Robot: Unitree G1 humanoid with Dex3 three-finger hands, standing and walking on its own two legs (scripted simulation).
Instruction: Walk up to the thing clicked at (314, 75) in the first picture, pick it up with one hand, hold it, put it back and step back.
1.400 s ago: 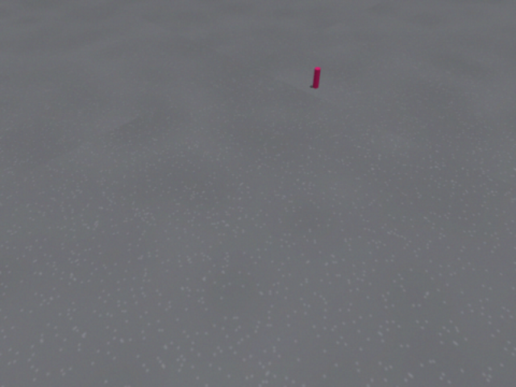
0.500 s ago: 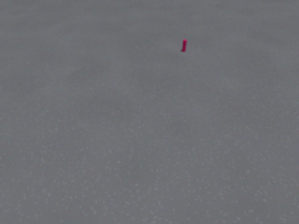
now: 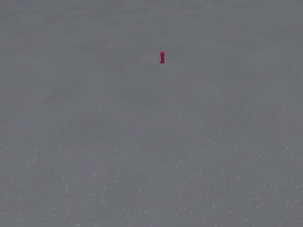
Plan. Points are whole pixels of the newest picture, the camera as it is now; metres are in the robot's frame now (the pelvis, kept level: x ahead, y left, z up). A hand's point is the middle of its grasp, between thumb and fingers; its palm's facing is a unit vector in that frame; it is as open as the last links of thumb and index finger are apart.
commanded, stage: walk up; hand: left
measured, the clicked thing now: (162, 57) +2.26 -0.06 -0.70
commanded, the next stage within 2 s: none
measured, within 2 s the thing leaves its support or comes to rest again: neither
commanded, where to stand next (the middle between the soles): +1.87 -0.22 m, yaw -8 degrees
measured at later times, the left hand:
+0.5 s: hand (106, 202) +0.26 +0.20 -0.16, palm faces -0.02 -0.95 -0.33, open 7.4 cm
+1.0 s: hand (137, 93) +0.79 +0.11 -0.12, palm faces -0.13 -0.88 -0.45, open 7.4 cm
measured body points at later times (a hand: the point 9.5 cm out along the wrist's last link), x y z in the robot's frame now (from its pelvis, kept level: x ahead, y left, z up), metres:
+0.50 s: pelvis +0.27 -0.08 -0.01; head +0.29 -0.07 +0.43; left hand +0.26 +0.25 -0.14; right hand +0.41 -0.40 -0.11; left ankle +0.46 +0.06 -0.72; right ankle +0.10 -0.17 -0.74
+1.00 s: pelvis +0.61 -0.16 -0.03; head +0.60 -0.19 +0.41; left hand +0.79 +0.16 -0.09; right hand +0.58 -0.49 -0.17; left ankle +0.47 +0.04 -0.72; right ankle +0.70 -0.29 -0.74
